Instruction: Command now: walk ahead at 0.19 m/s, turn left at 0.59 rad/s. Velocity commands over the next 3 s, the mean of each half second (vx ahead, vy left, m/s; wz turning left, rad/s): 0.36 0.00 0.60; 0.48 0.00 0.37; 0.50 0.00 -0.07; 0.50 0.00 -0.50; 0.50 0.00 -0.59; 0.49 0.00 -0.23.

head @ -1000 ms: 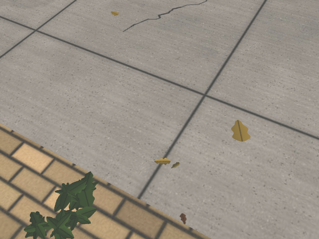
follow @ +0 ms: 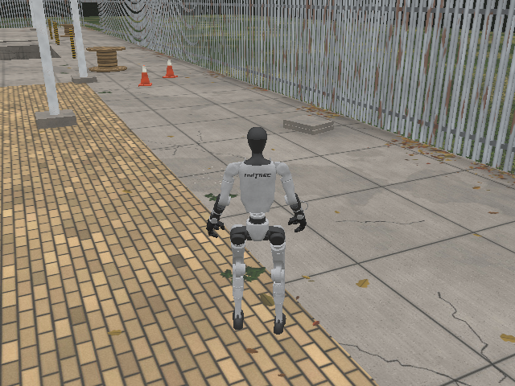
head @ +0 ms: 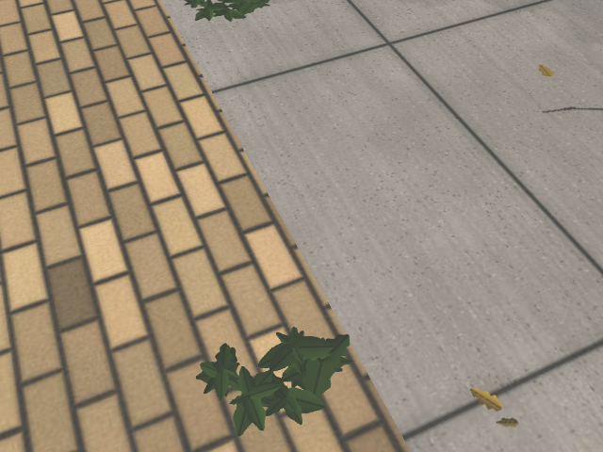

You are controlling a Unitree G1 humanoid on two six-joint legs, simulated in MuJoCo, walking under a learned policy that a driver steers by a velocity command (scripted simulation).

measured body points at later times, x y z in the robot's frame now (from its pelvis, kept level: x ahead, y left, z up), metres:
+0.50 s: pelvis +0.19 +0.03 -0.02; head +0.22 +0.05 +0.43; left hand +0.36 +0.33 -0.08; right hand +0.27 -0.26 -0.12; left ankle -0.01 +0.12 -0.74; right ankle +0.34 -0.05 -0.74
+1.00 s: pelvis +0.43 +0.17 -0.02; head +0.45 +0.19 +0.43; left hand +0.28 +0.42 -0.15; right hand +0.74 +0.07 -0.08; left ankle +0.48 +0.31 -0.74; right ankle +0.34 -0.05 -0.72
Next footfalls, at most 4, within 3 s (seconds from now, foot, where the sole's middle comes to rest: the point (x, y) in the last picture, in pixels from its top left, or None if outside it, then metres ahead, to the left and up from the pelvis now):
0.06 left None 0.02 0.12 -0.78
0.50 right None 0.37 -0.04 -0.78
0.98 left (172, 426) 0.51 0.33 -0.78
1.50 right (225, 280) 0.89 0.25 -0.78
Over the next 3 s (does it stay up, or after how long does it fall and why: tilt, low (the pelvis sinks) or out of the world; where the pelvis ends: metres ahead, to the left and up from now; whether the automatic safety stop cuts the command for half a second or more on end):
stays up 1.51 0.29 -0.01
